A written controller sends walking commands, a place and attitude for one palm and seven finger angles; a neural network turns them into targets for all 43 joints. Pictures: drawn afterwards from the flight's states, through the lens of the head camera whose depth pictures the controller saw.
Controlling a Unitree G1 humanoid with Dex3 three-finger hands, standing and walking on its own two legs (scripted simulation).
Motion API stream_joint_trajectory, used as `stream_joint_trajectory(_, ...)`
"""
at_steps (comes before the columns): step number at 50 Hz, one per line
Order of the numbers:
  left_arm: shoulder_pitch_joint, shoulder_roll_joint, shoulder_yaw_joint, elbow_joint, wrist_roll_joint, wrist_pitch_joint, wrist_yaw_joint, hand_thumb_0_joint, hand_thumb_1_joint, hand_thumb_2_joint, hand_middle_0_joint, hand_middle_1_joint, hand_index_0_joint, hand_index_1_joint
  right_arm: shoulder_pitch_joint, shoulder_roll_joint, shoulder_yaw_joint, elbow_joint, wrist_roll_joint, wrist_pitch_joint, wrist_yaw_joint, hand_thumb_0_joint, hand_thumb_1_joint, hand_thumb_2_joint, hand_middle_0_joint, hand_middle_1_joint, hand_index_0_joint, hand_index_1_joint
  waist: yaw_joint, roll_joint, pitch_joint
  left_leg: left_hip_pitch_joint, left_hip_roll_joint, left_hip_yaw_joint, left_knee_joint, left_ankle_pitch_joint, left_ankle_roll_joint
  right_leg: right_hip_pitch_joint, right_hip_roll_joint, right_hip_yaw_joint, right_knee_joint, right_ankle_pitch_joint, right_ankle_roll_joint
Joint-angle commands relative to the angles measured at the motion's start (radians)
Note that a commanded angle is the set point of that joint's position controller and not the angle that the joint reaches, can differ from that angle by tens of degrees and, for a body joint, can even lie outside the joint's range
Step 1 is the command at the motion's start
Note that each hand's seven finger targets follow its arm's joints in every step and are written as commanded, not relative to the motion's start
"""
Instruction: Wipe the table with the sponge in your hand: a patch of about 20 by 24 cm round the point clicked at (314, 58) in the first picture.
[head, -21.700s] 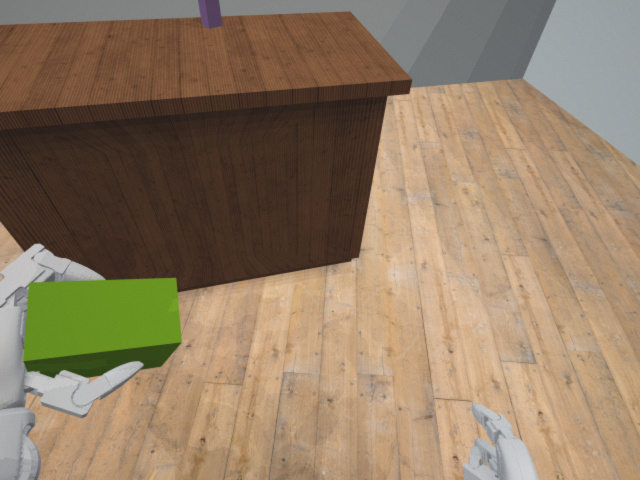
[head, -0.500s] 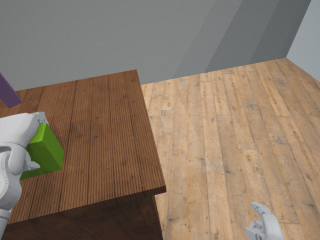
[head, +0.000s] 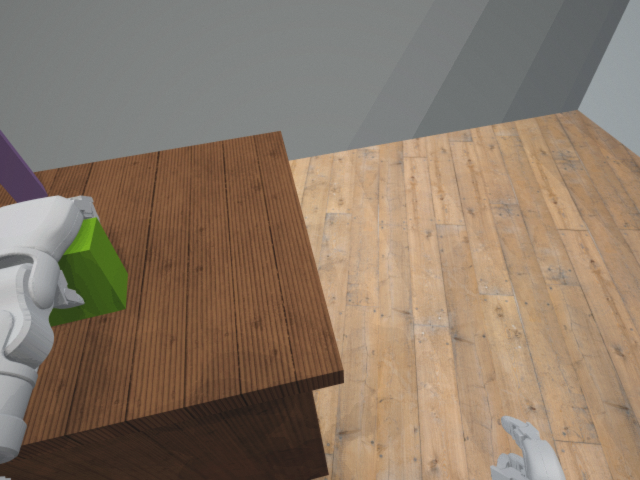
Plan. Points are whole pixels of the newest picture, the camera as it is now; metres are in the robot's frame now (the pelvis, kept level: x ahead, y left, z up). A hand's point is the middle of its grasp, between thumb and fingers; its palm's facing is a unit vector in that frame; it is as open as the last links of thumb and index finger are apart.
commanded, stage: wipe forward along the first lane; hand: left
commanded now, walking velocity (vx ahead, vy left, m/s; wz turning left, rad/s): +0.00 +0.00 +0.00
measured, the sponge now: (74, 283) +0.30 +0.37 +0.09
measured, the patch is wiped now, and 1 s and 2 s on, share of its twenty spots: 0.20 0.40 0.65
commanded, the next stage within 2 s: slide across to the middle lane in 0.46 s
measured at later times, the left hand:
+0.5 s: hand (73, 234) +0.34 +0.38 +0.13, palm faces -0.08 +0.04 -1.00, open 10.4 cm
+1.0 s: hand (117, 214) +0.38 +0.33 +0.13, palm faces -0.01 +0.03 -1.00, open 10.4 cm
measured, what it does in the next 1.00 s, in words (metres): stands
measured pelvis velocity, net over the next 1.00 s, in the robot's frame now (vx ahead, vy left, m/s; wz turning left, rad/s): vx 0.00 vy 0.01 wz -0.02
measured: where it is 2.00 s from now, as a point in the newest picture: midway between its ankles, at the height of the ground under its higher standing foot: outside the picture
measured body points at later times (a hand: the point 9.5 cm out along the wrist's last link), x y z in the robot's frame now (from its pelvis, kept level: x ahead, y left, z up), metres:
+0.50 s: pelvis -0.01 +0.00 +0.00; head +0.02 -0.02 +0.45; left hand +0.34 +0.37 +0.18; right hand +0.12 -0.27 -0.13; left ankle -0.01 +0.11 -0.74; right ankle -0.01 -0.12 -0.74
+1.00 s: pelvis +0.00 +0.01 +0.00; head +0.02 -0.02 +0.45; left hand +0.38 +0.33 +0.19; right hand +0.14 -0.25 -0.13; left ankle -0.01 +0.11 -0.74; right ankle -0.01 -0.12 -0.74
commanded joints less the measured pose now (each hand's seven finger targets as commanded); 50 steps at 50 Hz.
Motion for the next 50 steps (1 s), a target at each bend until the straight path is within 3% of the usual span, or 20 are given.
stream_joint_trajectory(1,-0.238,0.243,0.04,0.026,0.052,-0.015,0.008,0.0,0.1,1.3,-1.2,-1.6,-1.2,-1.6,-0.065,-0.147,-0.052,-0.119,-0.002,-0.037,-0.01,0.0,-0.9,-0.9,0.2,0.3,0.2,0.3,-0.037,-0.085,-0.161,-0.019,-0.024,0.037,-0.052,0.207,0.01,0.075,0.037,0.01,-0.047,0.166,-0.031)
stream_joint_trajectory(3,-0.233,0.265,0.061,0.034,0.057,-0.034,0.007,0.0,0.1,1.3,-1.2,-1.6,-1.2,-1.6,-0.056,-0.153,-0.058,-0.125,-0.001,-0.035,-0.006,0.0,-0.9,-0.9,0.2,0.3,0.2,0.3,-0.031,-0.101,-0.169,-0.027,-0.023,0.034,-0.047,0.206,0.01,0.077,0.039,0.015,-0.044,0.176,-0.033)
stream_joint_trajectory(5,-0.26,0.246,0.044,0.028,0.059,-0.052,0.004,0.0,0.1,1.3,-1.2,-1.6,-1.2,-1.6,-0.058,-0.15,-0.059,-0.134,0.001,-0.032,-0.005,0.0,-0.9,-0.9,0.2,0.3,0.2,0.3,-0.032,-0.056,-0.183,-0.025,-0.025,0.032,-0.046,0.22,0.008,0.077,0.038,0.019,-0.043,0.183,-0.039)
stream_joint_trajectory(7,-0.25,0.208,0.015,0.05,0.053,-0.065,0.011,0.0,0.1,1.3,-1.2,-1.6,-1.2,-1.6,-0.038,-0.147,-0.063,-0.129,0.001,-0.035,-0.002,0.0,-0.9,-0.9,0.2,0.3,0.2,0.3,-0.039,-0.07,-0.175,-0.021,-0.023,0.033,-0.037,0.207,0.012,0.053,0.041,0.012,-0.037,0.172,-0.036)
stream_joint_trajectory(10,-0.279,0.249,0.052,0.076,0.057,-0.086,0.02,0.0,0.1,1.3,-1.2,-1.6,-1.2,-1.6,-0.031,-0.157,-0.066,-0.129,0.002,-0.03,-0.002,0.0,-0.9,-0.9,0.2,0.3,0.2,0.3,-0.034,-0.081,-0.182,-0.042,-0.024,0.029,-0.041,0.206,0.01,0.057,0.041,0.018,-0.035,0.175,-0.04)
stream_joint_trajectory(13,-0.33,0.222,0.021,0.126,0.059,-0.097,0.034,0.0,0.1,1.3,-1.2,-1.6,-1.2,-1.6,-0.006,-0.159,-0.071,-0.117,0.007,-0.032,-0.001,0.0,-0.9,-0.9,0.2,0.3,0.2,0.3,-0.053,-0.12,-0.162,-0.054,-0.025,0.031,-0.034,0.168,0.013,0.019,0.042,0.013,-0.034,0.146,-0.034)
stream_joint_trajectory(16,-0.387,0.252,0.029,0.19,0.07,-0.105,0.048,0.0,0.1,1.3,-1.2,-1.6,-1.2,-1.6,0.013,-0.161,-0.071,-0.102,0.01,-0.031,-0.003,0.0,-0.9,-0.9,0.2,0.3,0.2,0.3,-0.059,-0.107,-0.154,-0.065,-0.023,0.031,-0.04,0.142,0.012,0.001,0.043,0.012,-0.036,0.111,-0.036)
stream_joint_trajectory(17,-0.409,0.224,-0.002,0.199,0.07,-0.11,0.048,0.0,0.1,1.3,-1.2,-1.6,-1.2,-1.6,0.017,-0.161,-0.072,-0.103,0.011,-0.032,-0.002,0.0,-0.9,-0.9,0.2,0.3,0.2,0.3,-0.063,-0.11,-0.15,-0.067,-0.026,0.033,-0.038,0.126,0.014,-0.006,0.043,0.013,-0.039,0.104,-0.034)
stream_joint_trajectory(19,-0.415,0.265,0.029,0.222,0.081,-0.119,0.054,0.0,0.1,1.3,-1.2,-1.6,-1.2,-1.6,0.028,-0.164,-0.076,-0.099,0.01,-0.032,-0.001,0.0,-0.9,-0.9,0.2,0.3,0.2,0.3,-0.055,-0.11,-0.181,-0.066,-0.027,0.032,-0.032,0.14,0.016,0.009,0.042,0.02,-0.034,0.119,-0.037)
stream_joint_trajectory(20,-0.43,0.295,0.049,0.21,0.086,-0.127,0.052,0.0,0.1,1.3,-1.2,-1.6,-1.2,-1.6,0.024,-0.167,-0.074,-0.104,0.008,-0.027,-0.001,0.0,-0.9,-0.9,0.2,0.3,0.2,0.3,-0.044,-0.068,-0.21,-0.064,-0.029,0.032,-0.036,0.159,0.013,0.034,0.04,0.03,-0.035,0.14,-0.043)
stream_joint_trajectory(23,-0.458,0.284,0.027,0.281,0.093,-0.135,0.055,0.0,0.1,1.3,-1.2,-1.6,-1.2,-1.6,0.045,-0.166,-0.075,-0.093,0.013,-0.022,0.0,0.0,-0.9,-0.9,0.2,0.3,0.2,0.3,-0.061,-0.099,-0.189,-0.084,-0.028,0.038,-0.027,0.136,0.015,0.012,0.041,0.025,-0.03,0.131,-0.037)
stream_joint_trajectory(27,-0.526,0.332,0.042,0.36,0.101,-0.159,0.057,0.0,0.1,1.3,-1.2,-1.6,-1.2,-1.6,0.069,-0.17,-0.074,-0.087,0.015,-0.019,-0.003,0.0,-0.9,-0.9,0.2,0.3,0.2,0.3,-0.07,-0.097,-0.172,-0.109,-0.028,0.039,-0.03,0.094,0.017,-0.002,0.041,0.026,-0.034,0.097,-0.036)
stream_joint_trajectory(30,-0.591,0.27,-0.02,0.322,0.103,-0.185,0.052,0.0,0.1,1.3,-1.2,-1.6,-1.2,-1.6,0.068,-0.16,-0.076,-0.1,0.016,-0.023,0.0,0.0,-0.9,-0.9,0.2,0.3,0.2,0.3,-0.075,-0.068,-0.215,-0.074,-0.025,0.033,-0.033,0.12,0.021,-0.006,0.041,0.029,-0.037,0.11,-0.041)
stream_joint_trajectory(35,-0.598,0.25,-0.019,0.211,0.082,-0.207,0.068,0.0,0.1,1.3,-1.2,-1.6,-1.2,-1.6,0.072,-0.152,-0.086,-0.112,0.017,-0.023,0.011,0.0,-0.9,-0.9,0.2,0.3,0.2,0.3,-0.066,-0.031,-0.296,-0.022,-0.019,0.023,-0.022,0.193,0.021,0.024,0.043,0.034,-0.024,0.166,-0.047)
stream_joint_trajectory(38,-0.546,0.24,-0.003,0.204,0.046,-0.188,0.083,0.0,0.1,1.3,-1.2,-1.6,-1.2,-1.6,0.061,-0.152,-0.084,-0.11,0.024,-0.017,0.014,0.0,-0.9,-0.9,0.2,0.3,0.2,0.3,-0.064,-0.063,-0.262,-0.026,-0.017,0.024,-0.026,0.189,0.023,0.026,0.043,0.028,-0.023,0.168,-0.041)
stream_joint_trajectory(40,-0.568,0.223,-0.01,0.142,0.034,-0.173,0.089,0.0,0.1,1.3,-1.2,-1.6,-1.2,-1.6,0.036,-0.148,-0.081,-0.119,0.024,-0.016,0.017,0.0,-0.9,-0.9,0.2,0.3,0.2,0.3,-0.055,-0.037,-0.276,-0.007,-0.014,0.02,-0.041,0.228,0.021,0.048,0.042,0.027,-0.026,0.187,-0.045)
stream_joint_trajectory(45,-0.572,0.291,0.044,0.084,0.052,-0.086,0.115,0.0,0.1,1.3,-1.2,-1.6,-1.2,-1.6,-0.006,-0.149,-0.068,-0.113,0.021,-0.005,0.023,0.0,-0.9,-0.9,0.2,0.3,0.2,0.3,-0.032,-0.035,-0.289,0.001,-0.015,0.02,-0.062,0.287,0.015,0.109,0.04,0.028,-0.032,0.221,-0.048)
stream_joint_trajectory(48,-0.617,0.23,-0.016,0.03,0.053,-0.041,0.118,0.0,0.1,1.3,-1.2,-1.6,-1.2,-1.6,-0.029,-0.136,-0.062,-0.116,0.024,-0.007,0.026,0.0,-0.9,-0.9,0.2,0.3,0.2,0.3,-0.047,-0.029,-0.287,0.036,-0.011,0.021,-0.067,0.306,0.016,0.099,0.042,0.022,-0.039,0.226,-0.045)
stream_joint_trajectory(49,-0.6,0.263,0.016,0.013,0.06,-0.028,0.12,0.0,0.1,1.3,-1.2,-1.6,-1.2,-1.6,-0.032,-0.138,-0.064,-0.116,0.021,-0.008,0.028,0.0,-0.9,-0.9,0.2,0.3,0.2,0.3,-0.035,-0.013,-0.311,0.046,-0.011,0.019,-0.068,0.334,0.013,0.117,0.043,0.025,-0.037,0.242,-0.048)
stream_joint_trajectory(50,-0.599,0.24,-0.005,-0.03,0.061,-0.018,0.114,0.0,0.1,1.3,-1.2,-1.6,-1.2,-1.6,-0.052,-0.136,-0.062,-0.126,0.017,-0.006,0.027,0.0,-0.9,-0.9,0.2,0.3,0.2,0.3,-0.031,0.017,-0.329,0.064,-0.013,0.02,-0.07,0.372,0.01,0.134,0.042,0.027,-0.04,0.264,-0.05)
